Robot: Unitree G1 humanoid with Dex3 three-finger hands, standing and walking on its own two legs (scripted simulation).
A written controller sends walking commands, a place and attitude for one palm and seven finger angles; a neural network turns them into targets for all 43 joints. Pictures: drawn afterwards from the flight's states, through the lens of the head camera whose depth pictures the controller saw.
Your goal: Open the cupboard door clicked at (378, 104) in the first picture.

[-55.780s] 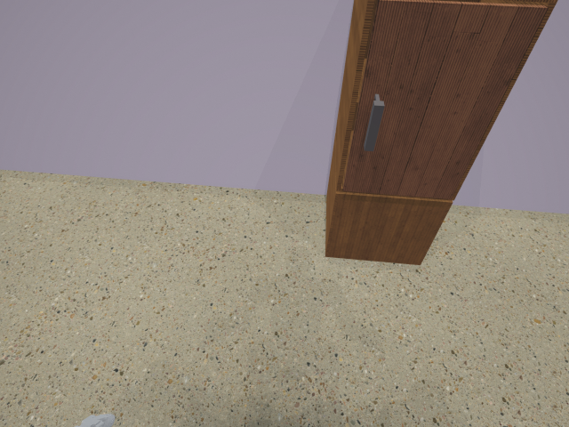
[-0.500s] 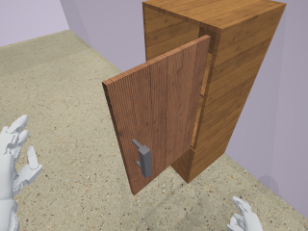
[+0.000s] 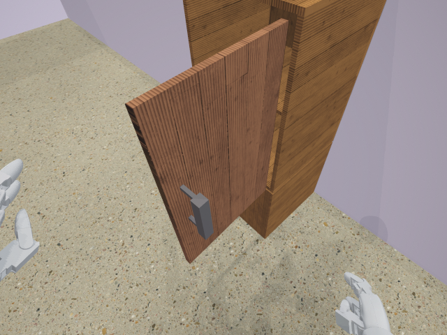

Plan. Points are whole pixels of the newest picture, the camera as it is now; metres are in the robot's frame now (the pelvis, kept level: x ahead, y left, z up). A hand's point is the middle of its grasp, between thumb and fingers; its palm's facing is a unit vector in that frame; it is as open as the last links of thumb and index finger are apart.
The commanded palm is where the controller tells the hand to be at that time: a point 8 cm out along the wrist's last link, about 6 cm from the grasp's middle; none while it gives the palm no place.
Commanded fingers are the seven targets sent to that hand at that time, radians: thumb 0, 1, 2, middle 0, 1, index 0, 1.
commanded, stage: step back with the hand held close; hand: left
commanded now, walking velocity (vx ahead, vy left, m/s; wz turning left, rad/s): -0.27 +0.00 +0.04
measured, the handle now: (195, 211) +0.38 +0.09 -0.05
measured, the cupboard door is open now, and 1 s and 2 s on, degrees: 94 94 94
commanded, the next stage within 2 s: stop stepping back and stand still in 0.70 s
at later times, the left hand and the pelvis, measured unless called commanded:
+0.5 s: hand out of the picture +0.07 +0.29 +0.15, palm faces +0.48 -0.71 -0.52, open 7.4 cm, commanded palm +0.01 +0.32 +0.17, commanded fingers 0.00 0.90 0.90 -0.20 -0.30 -0.20 -0.30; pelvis -0.11 +0.01 -0.02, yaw +5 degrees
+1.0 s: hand out of the picture -0.01 +0.22 +0.16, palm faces +0.32 -0.78 -0.55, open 7.4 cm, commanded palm -0.08 +0.28 +0.17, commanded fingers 0.00 0.90 0.90 -0.20 -0.30 -0.20 -0.30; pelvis -0.22 -0.02 -0.02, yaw -2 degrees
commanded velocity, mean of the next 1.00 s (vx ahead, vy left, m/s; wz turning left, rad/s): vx -0.20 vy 0.02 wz -0.02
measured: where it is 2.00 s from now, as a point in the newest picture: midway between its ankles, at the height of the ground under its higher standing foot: outside the picture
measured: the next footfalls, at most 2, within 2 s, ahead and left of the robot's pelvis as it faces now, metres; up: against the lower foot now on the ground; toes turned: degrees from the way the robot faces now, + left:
left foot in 0.60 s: -0.01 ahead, +0.11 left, +0.00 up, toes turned +5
right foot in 0.94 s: -0.33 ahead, -0.11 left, +0.00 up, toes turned -1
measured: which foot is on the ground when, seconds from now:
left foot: down 0.00-0.48, up 0.50-0.58, down 0.60-0.94, up 0.96-1.00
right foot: down 0.00-0.60, up 0.62-0.92, down 0.94-1.00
